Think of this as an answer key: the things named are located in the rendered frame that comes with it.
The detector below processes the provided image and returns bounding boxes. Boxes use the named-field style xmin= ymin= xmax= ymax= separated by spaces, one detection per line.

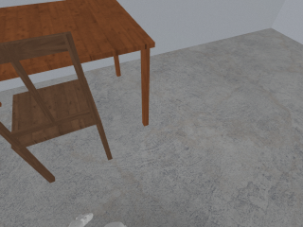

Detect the table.
xmin=0 ymin=0 xmax=155 ymax=127

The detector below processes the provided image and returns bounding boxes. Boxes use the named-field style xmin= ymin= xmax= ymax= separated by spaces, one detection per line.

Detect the left robot hand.
xmin=68 ymin=213 xmax=93 ymax=227

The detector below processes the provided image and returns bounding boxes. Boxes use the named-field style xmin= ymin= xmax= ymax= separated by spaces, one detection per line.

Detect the chair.
xmin=0 ymin=31 xmax=113 ymax=183

